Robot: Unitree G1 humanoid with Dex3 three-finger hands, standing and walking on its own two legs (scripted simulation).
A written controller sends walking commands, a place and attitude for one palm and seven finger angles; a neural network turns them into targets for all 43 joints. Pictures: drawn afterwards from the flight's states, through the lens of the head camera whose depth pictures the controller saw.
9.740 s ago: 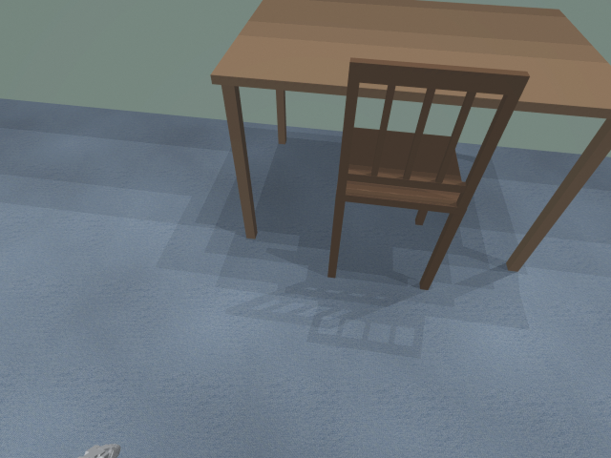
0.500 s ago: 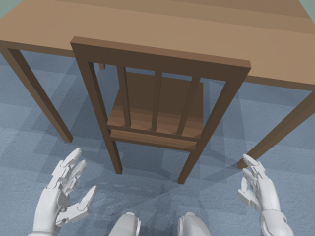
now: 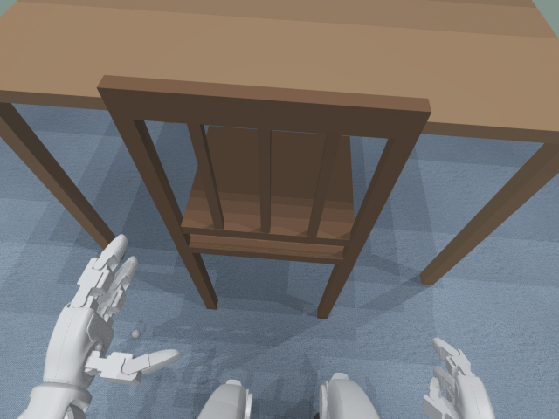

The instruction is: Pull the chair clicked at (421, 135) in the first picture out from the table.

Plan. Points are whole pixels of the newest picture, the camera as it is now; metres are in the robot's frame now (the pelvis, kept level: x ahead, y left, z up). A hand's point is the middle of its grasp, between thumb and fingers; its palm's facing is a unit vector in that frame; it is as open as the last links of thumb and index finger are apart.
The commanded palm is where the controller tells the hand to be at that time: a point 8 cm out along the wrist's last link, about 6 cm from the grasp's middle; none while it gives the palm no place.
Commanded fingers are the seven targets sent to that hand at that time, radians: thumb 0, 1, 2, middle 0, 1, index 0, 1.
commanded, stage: raise the hand toward the chair's back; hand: left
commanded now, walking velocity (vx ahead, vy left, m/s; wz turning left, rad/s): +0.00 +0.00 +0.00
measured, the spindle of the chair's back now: (265, 187) +0.47 +0.05 +0.01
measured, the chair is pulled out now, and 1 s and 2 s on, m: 0.00 0.00 0.00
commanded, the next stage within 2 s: aim the fingers beside a spindle in 1.12 s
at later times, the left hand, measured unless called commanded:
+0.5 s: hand (116, 311) +0.24 +0.21 +0.06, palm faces -0.01 -1.00 -0.07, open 16.9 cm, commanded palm +0.22 +0.27 +0.06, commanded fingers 0.00 -0.50 0.30 -0.06 -0.08 -0.06 -0.08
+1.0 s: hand (117, 298) +0.26 +0.21 +0.06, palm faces -0.01 -1.00 -0.05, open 16.9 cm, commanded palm +0.23 +0.27 +0.07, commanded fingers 0.00 -0.50 0.30 -0.06 -0.08 -0.06 -0.08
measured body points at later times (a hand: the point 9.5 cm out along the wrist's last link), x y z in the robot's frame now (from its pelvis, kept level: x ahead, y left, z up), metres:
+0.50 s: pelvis +0.01 +0.01 +0.01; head +0.08 +0.02 +0.45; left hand +0.24 +0.26 +0.06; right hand +0.20 -0.22 -0.06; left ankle -0.01 +0.12 -0.64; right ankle +0.04 -0.13 -0.64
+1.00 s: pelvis +0.01 +0.01 +0.02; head +0.09 +0.02 +0.46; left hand +0.25 +0.27 +0.06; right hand +0.19 -0.24 -0.06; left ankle -0.01 +0.12 -0.64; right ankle +0.04 -0.13 -0.64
